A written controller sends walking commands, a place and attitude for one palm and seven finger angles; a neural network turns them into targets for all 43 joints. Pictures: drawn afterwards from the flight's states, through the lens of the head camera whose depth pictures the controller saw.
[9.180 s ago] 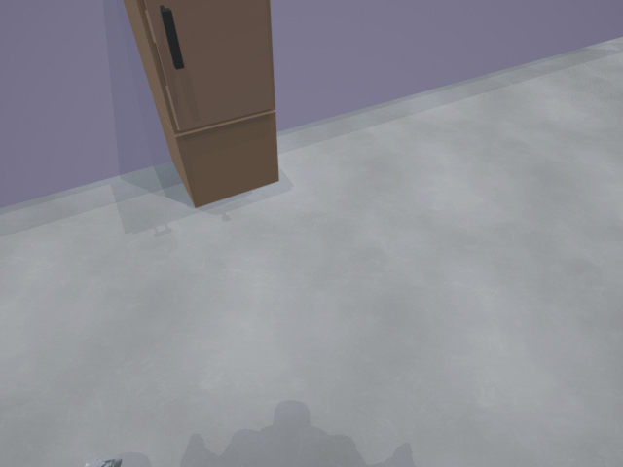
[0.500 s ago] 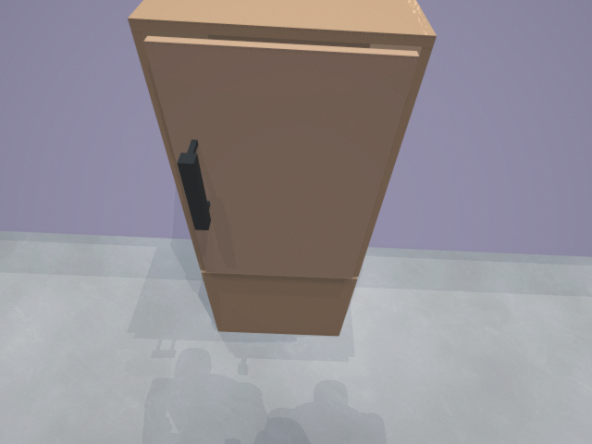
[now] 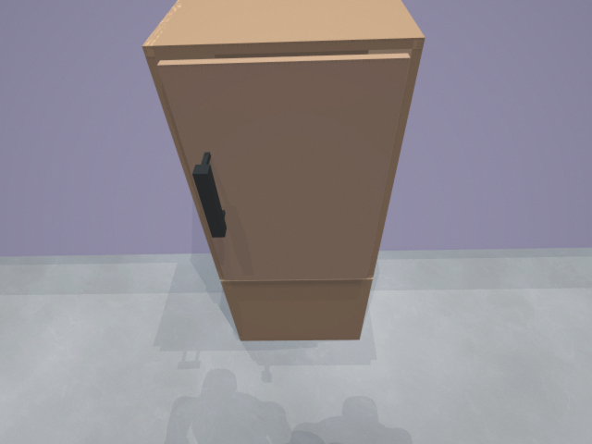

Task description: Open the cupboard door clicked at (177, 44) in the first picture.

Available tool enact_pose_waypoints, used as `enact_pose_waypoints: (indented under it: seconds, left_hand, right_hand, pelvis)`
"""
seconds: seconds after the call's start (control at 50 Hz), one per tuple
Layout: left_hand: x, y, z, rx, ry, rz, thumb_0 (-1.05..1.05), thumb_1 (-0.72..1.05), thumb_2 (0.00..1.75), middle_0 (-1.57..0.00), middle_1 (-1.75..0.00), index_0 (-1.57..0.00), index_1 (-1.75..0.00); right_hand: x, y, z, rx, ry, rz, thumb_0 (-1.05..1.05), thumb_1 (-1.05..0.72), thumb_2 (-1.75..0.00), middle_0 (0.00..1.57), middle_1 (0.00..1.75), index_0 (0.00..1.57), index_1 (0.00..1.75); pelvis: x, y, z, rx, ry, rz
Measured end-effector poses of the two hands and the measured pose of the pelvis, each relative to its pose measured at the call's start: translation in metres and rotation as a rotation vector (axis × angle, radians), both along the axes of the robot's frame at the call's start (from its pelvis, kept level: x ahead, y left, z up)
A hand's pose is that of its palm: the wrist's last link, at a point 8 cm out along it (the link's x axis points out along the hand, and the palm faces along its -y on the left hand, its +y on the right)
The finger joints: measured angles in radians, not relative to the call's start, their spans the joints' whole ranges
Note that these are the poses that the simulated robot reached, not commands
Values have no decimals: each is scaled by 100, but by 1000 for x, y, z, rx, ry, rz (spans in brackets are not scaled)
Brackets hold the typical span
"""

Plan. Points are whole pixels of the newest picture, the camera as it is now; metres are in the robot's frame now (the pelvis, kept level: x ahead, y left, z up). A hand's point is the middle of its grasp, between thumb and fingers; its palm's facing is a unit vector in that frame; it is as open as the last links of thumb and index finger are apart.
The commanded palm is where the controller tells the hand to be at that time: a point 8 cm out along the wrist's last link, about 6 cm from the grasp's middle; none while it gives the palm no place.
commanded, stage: look again from close up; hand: left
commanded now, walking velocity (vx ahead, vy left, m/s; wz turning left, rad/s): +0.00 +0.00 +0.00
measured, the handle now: (213, 195) +0.56 +0.21 +0.00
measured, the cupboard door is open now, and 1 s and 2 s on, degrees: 0 0 0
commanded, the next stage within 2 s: raise the hand with hooked fingers in 0.56 s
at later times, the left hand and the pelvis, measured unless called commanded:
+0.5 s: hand out of the picture +0.03 +0.14 -0.17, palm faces +0.02 -0.98 -0.20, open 7.3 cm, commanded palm none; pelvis +0.03 -0.03 +0.00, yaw +0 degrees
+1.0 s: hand (219, 377) +0.22 +0.13 -0.03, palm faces +0.01 -1.00 -0.01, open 8.1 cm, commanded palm +0.16 +0.20 -0.05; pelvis +0.01 -0.04 -0.06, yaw +1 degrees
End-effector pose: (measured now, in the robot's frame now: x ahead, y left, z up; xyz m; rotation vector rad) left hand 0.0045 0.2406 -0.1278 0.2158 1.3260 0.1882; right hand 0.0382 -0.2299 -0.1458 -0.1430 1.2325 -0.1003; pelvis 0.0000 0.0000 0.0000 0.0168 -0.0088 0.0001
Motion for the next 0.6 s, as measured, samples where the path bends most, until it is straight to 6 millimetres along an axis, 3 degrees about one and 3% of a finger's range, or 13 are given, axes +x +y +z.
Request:
enact_pose_waypoints:
  seconds: [0.14,0.28,0.6]
  left_hand:
    - [-8,-22,-4,-39,62,12,0,91,90,-19,-30,-20,-30]
    - [2,-44,-10,-73,77,11,0,91,90,-20,-30,-20,-30]
    - [26,-56,-10,-58,62,27,1,92,90,-20,-30,-20,-30]
  right_hand:
    - [-23,-3,-2,10,105,-12,1,-91,-90,20,29,20,30]
    - [-34,-2,-2,23,172,-31,1,-91,-90,20,29,20,30]
    - [-14,-14,-3,23,188,-35,1,-91,-90,20,29,20,30]
  pelvis:
    - [8,-9,3,1,6,1]
    - [17,-19,4,0,4,2]
    - [37,-37,4,0,6,8]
